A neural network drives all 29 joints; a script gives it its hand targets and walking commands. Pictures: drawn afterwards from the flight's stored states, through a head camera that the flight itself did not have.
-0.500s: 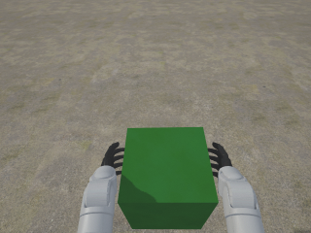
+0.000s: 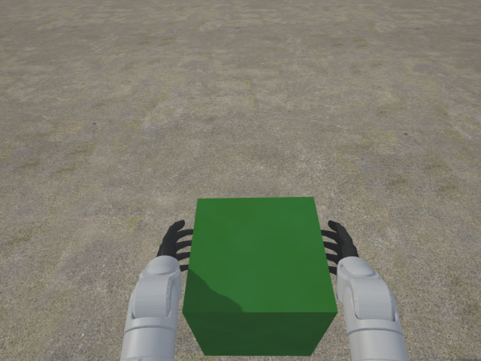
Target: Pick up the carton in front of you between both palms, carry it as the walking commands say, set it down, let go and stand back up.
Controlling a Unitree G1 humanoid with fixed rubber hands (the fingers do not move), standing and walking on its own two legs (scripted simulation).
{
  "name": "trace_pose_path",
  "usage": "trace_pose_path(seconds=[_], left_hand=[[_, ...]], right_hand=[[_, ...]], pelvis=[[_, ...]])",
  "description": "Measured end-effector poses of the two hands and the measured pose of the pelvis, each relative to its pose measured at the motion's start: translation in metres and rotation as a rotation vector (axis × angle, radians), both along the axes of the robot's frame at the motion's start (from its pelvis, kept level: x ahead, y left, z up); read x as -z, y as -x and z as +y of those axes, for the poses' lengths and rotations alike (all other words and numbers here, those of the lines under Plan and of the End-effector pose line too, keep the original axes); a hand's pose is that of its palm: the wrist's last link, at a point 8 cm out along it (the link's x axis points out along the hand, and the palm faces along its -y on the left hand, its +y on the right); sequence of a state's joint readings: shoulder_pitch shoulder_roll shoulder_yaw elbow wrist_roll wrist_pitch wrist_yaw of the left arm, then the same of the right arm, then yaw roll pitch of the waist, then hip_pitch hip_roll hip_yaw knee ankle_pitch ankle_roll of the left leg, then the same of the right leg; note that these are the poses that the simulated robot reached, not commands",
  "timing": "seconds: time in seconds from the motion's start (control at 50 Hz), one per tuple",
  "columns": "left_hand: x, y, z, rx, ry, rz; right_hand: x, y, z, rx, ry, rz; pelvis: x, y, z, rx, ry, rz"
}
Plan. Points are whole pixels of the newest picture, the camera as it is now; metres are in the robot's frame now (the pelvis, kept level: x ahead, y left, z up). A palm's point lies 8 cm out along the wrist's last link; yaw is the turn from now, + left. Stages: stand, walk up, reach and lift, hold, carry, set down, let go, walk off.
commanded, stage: carry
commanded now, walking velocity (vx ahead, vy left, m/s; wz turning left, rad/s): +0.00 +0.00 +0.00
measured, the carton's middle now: (256, 280) +0.30 +0.00 -0.04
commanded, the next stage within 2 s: hold in 0.50 s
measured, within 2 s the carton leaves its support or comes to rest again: neither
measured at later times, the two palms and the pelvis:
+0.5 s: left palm (171, 268) +0.28 +0.14 +0.04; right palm (352, 270) +0.28 -0.16 +0.04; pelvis -0.01 -0.01 +0.00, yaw +0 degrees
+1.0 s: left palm (181, 262) +0.29 +0.13 +0.03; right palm (357, 276) +0.27 -0.17 +0.03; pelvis -0.05 +0.02 -0.01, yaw -9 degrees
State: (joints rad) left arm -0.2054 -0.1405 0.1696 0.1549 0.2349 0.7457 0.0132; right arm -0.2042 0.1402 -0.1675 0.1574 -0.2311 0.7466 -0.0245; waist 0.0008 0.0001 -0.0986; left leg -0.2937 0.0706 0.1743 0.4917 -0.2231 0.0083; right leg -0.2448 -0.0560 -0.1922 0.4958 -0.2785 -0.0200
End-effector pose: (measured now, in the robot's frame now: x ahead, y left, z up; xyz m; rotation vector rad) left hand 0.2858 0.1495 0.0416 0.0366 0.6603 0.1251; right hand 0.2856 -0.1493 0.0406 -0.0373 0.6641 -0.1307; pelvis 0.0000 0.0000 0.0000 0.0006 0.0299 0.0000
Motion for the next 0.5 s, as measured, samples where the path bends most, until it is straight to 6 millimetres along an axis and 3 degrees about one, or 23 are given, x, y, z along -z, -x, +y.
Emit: trace_pose_path(seconds=[0.5], left_hand=[[0.0003, 0.0093, -0.0071, 0.002, -0.003, 0.0]], right_hand=[[0.0006, 0.0098, -0.0071, 0.001, 0.0, -0.001]], pelvis=[[0.0006, 0.0099, -0.0065, 0.001, -0.002, 0.001]])
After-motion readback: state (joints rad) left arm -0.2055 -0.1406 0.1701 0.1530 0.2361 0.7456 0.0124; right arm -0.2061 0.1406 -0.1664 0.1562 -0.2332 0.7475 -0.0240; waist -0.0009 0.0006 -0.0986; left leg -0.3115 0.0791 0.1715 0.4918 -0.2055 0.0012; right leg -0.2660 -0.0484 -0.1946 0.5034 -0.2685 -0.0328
